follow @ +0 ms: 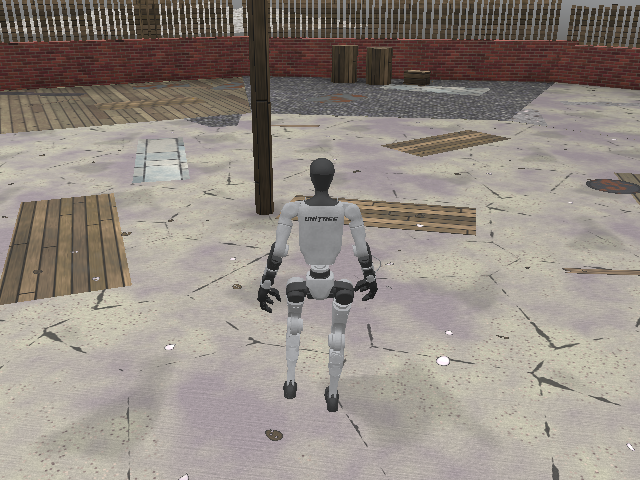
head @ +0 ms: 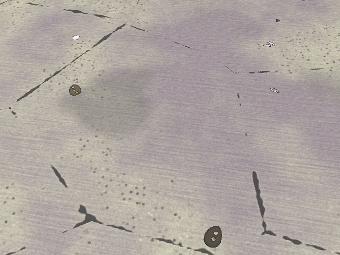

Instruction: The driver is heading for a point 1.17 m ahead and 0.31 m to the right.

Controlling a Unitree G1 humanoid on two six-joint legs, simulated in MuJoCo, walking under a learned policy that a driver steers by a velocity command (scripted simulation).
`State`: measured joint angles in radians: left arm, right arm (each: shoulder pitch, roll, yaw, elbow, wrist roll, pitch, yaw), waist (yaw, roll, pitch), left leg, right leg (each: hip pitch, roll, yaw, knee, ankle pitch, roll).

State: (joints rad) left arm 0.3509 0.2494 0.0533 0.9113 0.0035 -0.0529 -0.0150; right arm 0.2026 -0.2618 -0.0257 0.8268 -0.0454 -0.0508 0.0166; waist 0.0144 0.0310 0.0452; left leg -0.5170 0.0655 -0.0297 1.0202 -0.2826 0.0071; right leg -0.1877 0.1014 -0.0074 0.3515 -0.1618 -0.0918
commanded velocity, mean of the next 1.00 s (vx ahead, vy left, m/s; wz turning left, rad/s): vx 0.50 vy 0.00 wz -0.52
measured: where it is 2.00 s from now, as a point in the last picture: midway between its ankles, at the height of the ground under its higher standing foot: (251, 180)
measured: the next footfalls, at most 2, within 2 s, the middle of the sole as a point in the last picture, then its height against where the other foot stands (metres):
left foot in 0.28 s outside the picture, level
right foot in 0.80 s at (229, 253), level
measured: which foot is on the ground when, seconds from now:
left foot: up 0.00-0.26, down 0.28-0.82, up 0.84-1.00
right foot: down 0.00-0.28, up 0.30-0.78, down 0.80-1.00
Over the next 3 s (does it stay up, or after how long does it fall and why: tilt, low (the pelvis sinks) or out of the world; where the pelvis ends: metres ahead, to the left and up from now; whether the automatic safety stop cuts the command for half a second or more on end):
stays up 1.07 -0.23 -0.02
